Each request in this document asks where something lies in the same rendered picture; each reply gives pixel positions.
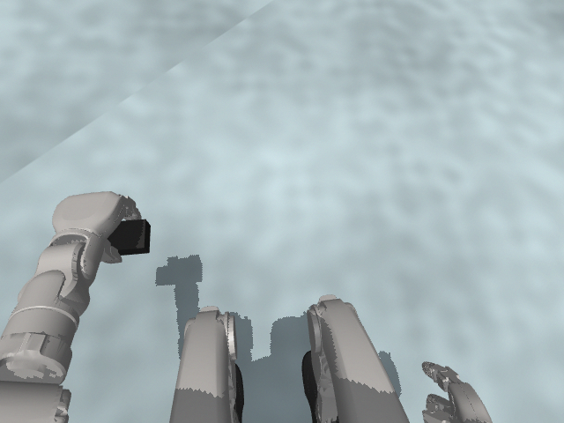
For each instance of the left robot hand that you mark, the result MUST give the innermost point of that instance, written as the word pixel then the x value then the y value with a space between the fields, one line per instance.
pixel 99 213

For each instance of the small box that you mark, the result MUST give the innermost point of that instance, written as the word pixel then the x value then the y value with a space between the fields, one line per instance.
pixel 131 237

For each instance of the right robot hand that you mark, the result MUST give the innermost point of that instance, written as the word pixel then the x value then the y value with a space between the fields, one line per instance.
pixel 464 404

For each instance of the left robot arm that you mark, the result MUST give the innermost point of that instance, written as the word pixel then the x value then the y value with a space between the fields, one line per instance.
pixel 35 347

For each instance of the right robot foot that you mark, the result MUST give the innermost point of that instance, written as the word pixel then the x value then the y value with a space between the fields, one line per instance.
pixel 310 387

